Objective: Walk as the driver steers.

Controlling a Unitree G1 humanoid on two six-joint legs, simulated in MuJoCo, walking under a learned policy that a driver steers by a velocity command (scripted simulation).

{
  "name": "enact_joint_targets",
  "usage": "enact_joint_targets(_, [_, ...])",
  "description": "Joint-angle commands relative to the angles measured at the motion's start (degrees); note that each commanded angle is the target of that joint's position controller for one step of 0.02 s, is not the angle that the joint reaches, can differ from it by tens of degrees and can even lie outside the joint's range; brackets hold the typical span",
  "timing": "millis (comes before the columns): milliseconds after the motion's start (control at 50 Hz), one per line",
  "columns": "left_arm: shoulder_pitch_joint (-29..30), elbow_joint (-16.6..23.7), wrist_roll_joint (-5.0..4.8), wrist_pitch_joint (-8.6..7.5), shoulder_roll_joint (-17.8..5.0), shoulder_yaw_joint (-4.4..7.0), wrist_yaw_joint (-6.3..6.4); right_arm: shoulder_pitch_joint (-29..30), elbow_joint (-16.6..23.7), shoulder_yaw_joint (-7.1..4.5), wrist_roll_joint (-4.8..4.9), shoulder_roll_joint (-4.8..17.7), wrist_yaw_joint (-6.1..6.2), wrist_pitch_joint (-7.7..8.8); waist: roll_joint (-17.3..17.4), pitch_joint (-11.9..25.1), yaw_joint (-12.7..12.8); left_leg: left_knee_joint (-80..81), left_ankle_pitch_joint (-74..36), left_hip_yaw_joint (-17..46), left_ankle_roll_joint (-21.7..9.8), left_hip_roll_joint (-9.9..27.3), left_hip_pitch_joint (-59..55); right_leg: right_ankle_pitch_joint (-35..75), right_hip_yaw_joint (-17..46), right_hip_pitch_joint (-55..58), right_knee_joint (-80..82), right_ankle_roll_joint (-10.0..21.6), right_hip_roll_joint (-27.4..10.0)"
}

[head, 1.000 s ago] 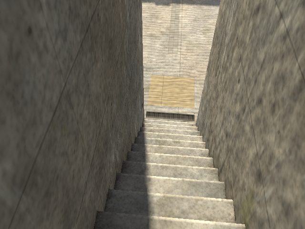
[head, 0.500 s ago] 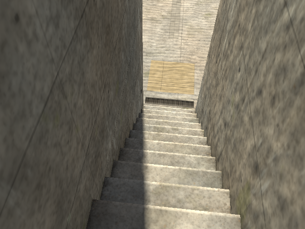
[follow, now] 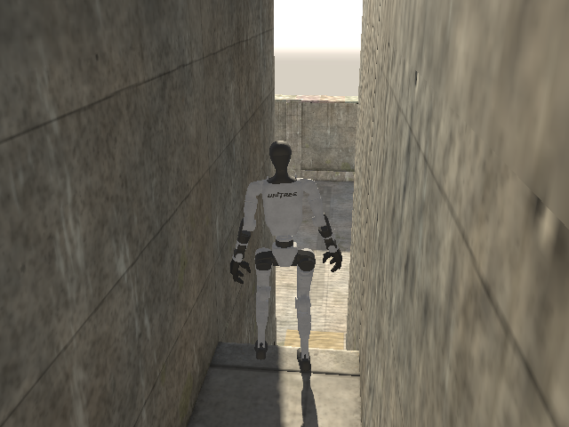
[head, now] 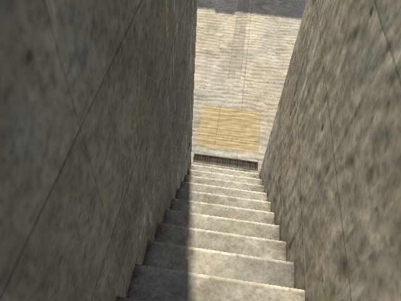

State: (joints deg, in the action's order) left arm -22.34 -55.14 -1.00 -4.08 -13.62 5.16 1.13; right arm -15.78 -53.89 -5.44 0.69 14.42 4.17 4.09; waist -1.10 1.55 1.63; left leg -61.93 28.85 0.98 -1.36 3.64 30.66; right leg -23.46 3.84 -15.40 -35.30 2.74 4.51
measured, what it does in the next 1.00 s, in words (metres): goes down: left foot, then right foot 0.20 m lower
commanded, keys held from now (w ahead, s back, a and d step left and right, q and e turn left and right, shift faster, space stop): w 1.00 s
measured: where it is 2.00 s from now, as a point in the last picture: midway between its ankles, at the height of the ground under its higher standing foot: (228, 253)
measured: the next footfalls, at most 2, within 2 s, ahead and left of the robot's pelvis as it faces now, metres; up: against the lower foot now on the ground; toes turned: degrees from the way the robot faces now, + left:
left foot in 0.08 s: +0.06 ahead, +0.12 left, +0.00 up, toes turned +2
right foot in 0.50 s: +0.24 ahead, -0.08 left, -0.21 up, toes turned -3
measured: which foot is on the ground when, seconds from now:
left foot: up 0.00-0.06, down 0.08-0.48, up 0.50-0.86, down 0.88-1.00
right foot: down 0.00-0.08, up 0.10-0.48, down 0.50-0.88, up 0.90-1.00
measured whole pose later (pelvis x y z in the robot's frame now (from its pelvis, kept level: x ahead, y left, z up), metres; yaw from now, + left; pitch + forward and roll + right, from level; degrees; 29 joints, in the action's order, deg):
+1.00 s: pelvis +0.45 -0.01 -0.43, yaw -1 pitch -1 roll +0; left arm -16.9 -54.8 -3.2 -0.8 -10.8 4.8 3.7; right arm -29.3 -60.8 -2.3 -0.5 11.9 -0.5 1.7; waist -1.2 0.0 -3.5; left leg -49.0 28.8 -2.7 -3.6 -2.3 20.7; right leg -32.3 7.2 -46.8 -113.0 3.6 5.7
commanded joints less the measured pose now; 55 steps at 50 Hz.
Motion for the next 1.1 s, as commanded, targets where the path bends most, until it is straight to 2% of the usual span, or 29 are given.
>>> enact_joint_targets(20, [0.8, 0.6, -0.17, 1.72, -9.8, 2.23, 1.31, -5.0, 2.1, 1.96, 1.37, -1.4, -0.18, -1.0, -4.5, -2.3, -5.4, 14.6, -3.1, -6.3, 1.8, -3.4, -13.5, 20.3, 7.8, -11.8, 9.4, 9.7, -9.5])
enact_joint_targets(80, [17.0, 4.7, -0.12, 0.9, -6.5, 1.42, 1.63, -35.2, -6.2, -0.55, -1.15, 4.1, -1.81, -1.66, 4.2, 5.3, -23.0, 19.2, -12.4, -1.1, -1.8, -1.1, -39.3, 24.7, 2.7, -27.7, -25.7, 4.8, -2.5])
enact_joint_targets(100, [18.7, 8.0, -0.52, -0.22, -3.3, 0.72, 1.58, -34.3, -4.6, -0.55, -1.33, 7.9, -2.76, -1.39, 15.7, 0.8, -20.9, 31.1, -17.3, 18.5, -7.2, 8.3, -34.2, -9.7, 8.3, -31.3, -45.1, 4.0, 5.7])
enact_joint_targets(120, [7.0, 9.9, -3.0, -1.24, -1.9, 0.76, 1.66, -23.5, -3.8, -1.4, -0.49, 12.7, -2.57, -1.09, 22.6, -1.4, -6.0, 41.7, -7.1, 41.4, -14.1, 19.4, -31.2, -11.8, 11.4, -42.1, -44.5, 4.2, 4.4])
enact_joint_targets(180, [7.4, 7.3, -2.58, 1.62, -5.4, 1.14, 2.58, -12.6, -1.4, -0.06, -1.72, 6.3, -2.08, 0.07, 1.5, -9.3, -3.0, 33.3, -3.1, 28.7, -11.3, 14.8, -14.5, 3.4, 10.4, -38.9, -36.2, 3.8, -2.7])
enact_joint_targets(220, [4.2, 6.1, 0.34, 3.77, -4.6, 1.13, 1.46, -4.9, -0.2, 0.39, -2.98, 5.8, -0.39, -0.31, 5.3, -6.5, 0.8, 30.7, -11.2, 20.2, -8.7, 11.1, -3.6, 17.0, 5.2, -25.8, -36.2, 3.2, -2.3])
enact_joint_targets(280, [10.1, 9.1, 2.58, 3.93, -3.3, 0.48, -1.17, -4.9, -0.6, 1.4, -0.12, 2.5, 3.51, 1.07, 4.4, -9.1, 0.8, 22.3, 0.5, 4.9, -2.9, 1.1, 7.0, 50.6, 0.9, -17.0, -14.4, 2.3, -0.8])
enact_joint_targets(420, [13.2, 8.7, 2.35, 4.09, -4.4, 0.47, -2.53, -11.5, -2.9, 0.17, 1.29, 2.5, 3.15, -0.6, 5.5, -5.6, -2.9, -1.4, -6.6, 8.3, -5.2, 5.0, -3.6, 45.3, -5.6, -12.4, -10.5, -1.2, -2.3])
enact_joint_targets(480, [-16.5, -1.2, 0.69, 2.99, -8.4, 3.51, -1.68, -2.9, -2.8, -0.05, 1.69, 2.6, -0.39, -0.16, 0.2, -2.2, 13.8, -37.3, -31.9, 3.1, -3.2, -0.2, 3.8, 34.5, -7.4, 16.6, 11.6, 4.6, -4.9])
enact_joint_targets(500, [-25.4, -4.8, 0.86, 1.98, -6.3, 2.58, -1.81, 1.6, -3.3, 0.25, 0.11, 0.2, -0.18, 1.02, -10.6, -5.4, 19.2, -65.9, 4.7, -0.6, -1.9, -8.3, 16.6, 42.9, -5.2, 26.5, 18.3, 8.6, -8.4])
enact_joint_targets(520, [-18.9, -4.6, 3.46, -0.13, -6.8, 0.39, -1.81, -6.4, -0.2, 1.7, 0.24, -5.6, -0.03, 3.02, -16.1, -6.0, 8.0, -73.2, 19.5, 7.5, -2.4, -10.2, 30.2, 72.5, 4.5, 27.1, 0.0, 9.0, -14.6])
enact_joint_targets(540, [-16.0, -4.7, 2.51, -0.41, -5.3, -0.18, -2.72, -15.7, -0.5, 2.07, 2.06, -5.2, -0.24, 3.65, -16.3, -1.0, -0.5, -64.4, 12.0, 11.3, -3.5, -7.0, 34.1, 82.3, 13.8, 26.7, -4.5, 12.9, -20.6])
enact_joint_targets(580, [-8.2, -3.7, 1.02, -0.41, -2.6, -0.61, -3.69, -11.6, 0.1, -0.12, 2.6, 1.6, 1.55, 2.96, 3.9, -2.1, -4.3, -46.3, -4.4, 10.3, -3.5, -1.8, 32.6, 46.5, 16.1, 9.7, -0.5, 14.0, -20.6])
enact_joint_targets(600, [1.0, -2.8, 1.07, -0.44, -8.2, 0.88, -1.87, -5.6, 2.9, -0.12, 1.39, 3.2, 1.55, 2.02, 1.7, -4.1, -7.7, -36.1, -5.6, 7.9, 0.1, 3.0, 33.0, 31.8, 26.2, 1.4, 1.1, 15.4, -23.3])
enact_joint_targets(640, [4.8, -1.8, 1.39, -0.9, -7.1, 0.21, 2.64, 3.3, 5.9, 0.29, -1.29, 3.1, 1.12, -0.77, 9.8, -6.9, -8.3, -9.4, -22.7, 5.7, 6.9, 4.2, 17.8, 34.6, 19.1, -15.8, -0.4, 11.4, -16.2])
enact_joint_targets(680, [0.5, -3.3, 2.64, -1.16, -11.4, 1.2, 2.56, -4.4, 1.8, 1.11, -0.68, 1.4, -0.8, -1.41, 5.0, -3.0, -8.8, -12.6, -22.9, 2.7, 7.1, 0.6, 8.9, 39.4, 19.5, -16.9, -7.7, 10.4, -16.7])
enact_joint_targets(700, [-6.6, -5.9, -0.06, -1.84, -4.6, 0.33, 3.71, 1.6, 3.8, 0.72, 0.56, 3.2, -2.03, -0.24, 1.9, -4.3, -5.3, -0.7, -39.7, 8.5, 6.3, 3.1, 18.9, 19.8, 17.2, -8.6, -14.0, 9.4, -12.5])
enact_joint_targets(740, [-8.7, -5.5, -0.47, -1.7, -0.2, -0.81, 4.54, 7.2, 4.4, 2.2, -1.59, 1.8, -3.5, 0.27, 0.3, -5.0, -2.5, 16.6, -53.5, 5.6, 6.3, 0.4, 15.9, 12.6, 11.9, -7.1, -20.1, 9.2, -8.1])
enact_joint_targets(800, [-9.3, -5.8, 0.42, 0.96, -2.8, 0.27, 2.95, 7.0, 5.5, 3.59, -0.22, -0.4, -5.34, -1.71, -2.3, -5.3, 0.6, 24.1, -48.6, -2.8, 3.4, -3.7, -4.1, 10.4, 6.5, -15.5, -23.2, 8.5, -6.0])
enact_joint_targets(860, [5.7, -4.8, 0.05, 1.61, -1.8, 0.58, 0.79, -30.2, -5.8, -0.95, -1.92, 7.9, -4.21, -1.91, -3.8, 1.2, -18.3, 22.7, -48.0, -6.9, 1.0, -2.7, -36.9, 38.1, 3.9, -25.0, -54.4, 3.8, -1.5])
enact_joint_targets(880, [7.3, -4.2, -0.19, 0.88, -2.8, 0.66, 1.41, -34.1, -4.6, -0.8, -0.99, 7.5, -3.75, -1.21, 4.5, -2.8, -22.5, 48.0, -48.5, -5.4, -4.9, 2.3, -31.9, 23.9, -3.1, -18.7, -80.5, 0.4, 4.2])
enact_joint_targets(900, [1.8, -2.0, 0.16, 0.01, 3.6, 0.19, 1.14, -34.7, -8.8, 0.18, -1.18, 7.3, -4.57, -0.66, 16.5, -4.0, -15.3, 23.7, -69.4, 9.4, -10.1, 10.7, -49.4, -29.3, 2.5, -47.1, -99.5, -1.2, 10.2])
enact_joint_targets(920, [-6.4, -0.7, -1.99, 0.04, 4.7, -0.32, 1.74, -28.4, -6.8, 2.49, 0.27, 2.4, -5.0, -0.22, 13.1, -2.9, -6.1, 21.4, -60.9, 18.0, -12.3, 12.8, -46.7, -21.0, 7.8, -54.5, -90.5, 0.7, 3.5])
enact_joint_targets(960, [-6.4, 0.5, -3.23, 2.59, 0.6, 0.59, 3.04, -19.9, -4.4, 3.64, -0.68, 0.9, -7.04, -1.37, -2.7, -3.9, -1.6, 23.7, -34.7, 15.7, -12.0, 11.4, -28.1, -9.7, 5.0, -51.2, -80.1, 2.5, -0.1])
enact_joint_targets(980, [-1.0, 5.2, -3.01, 3.34, 3.3, -0.92, 2.98, -15.0, -5.8, 1.14, -1.08, 7.7, -4.57, -2.87, 12.0, -4.5, 0.1, 30.5, -11.1, 31.2, -15.3, 18.0, -19.9, -4.4, 7.1, -54.0, -74.7, 1.1, -4.2])
enact_joint_targets(1020, [7.5, 9.5, -0.61, 5.94, 0.8, -1.29, 3.1, -4.7, -1.9, 4.9, -3.06, -0.3, -0.25, -2.61, -0.9, -12.8, 2.7, 30.7, -10.3, 26.1, -12.9, 13.6, 4.7, 18.7, 8.0, -42.6, -54.0, -4.1, -6.2])
enact_joint_targets(1040, [5.1, 8.1, 0.46, 6.63, 0.9, -1.21, 2.83, -3.6, -1.4, 4.58, -3.47, 2.4, 0.99, -1.92, -1.2, -12.7, 4.0, 29.2, -13.7, 22.0, -11.9, 10.5, 12.3, 26.7, 4.6, -33.2, -48.4, -6.2, -6.3])
enact_joint_targets(1060, [4.0, 7.4, 1.51, 6.11, -0.3, -0.85, 2.47, -3.6, -0.9, 2.74, -2.95, 8.4, 1.72, -1.28, 2.8, -10.4, 4.0, 28.8, -22.3, 21.6, -12.8, 10.8, 12.8, 28.5, 2.4, -26.9, -49.8, -7.6, -5.4])
enact_joint_targets(1100, [7.7, 9.7, -0.16, 4.59, -4.0, 0.01, 0.63, -9.8, -3.5, 3.11, 0.17, 3.8, 3.41, 0.06, 3.2, -9.1, 1.5, 18.7, -8.4, 17.3, -9.5, 6.3, 4.1, 47.9, 7.5, -31.2, -33.2, -6.9, -7.3])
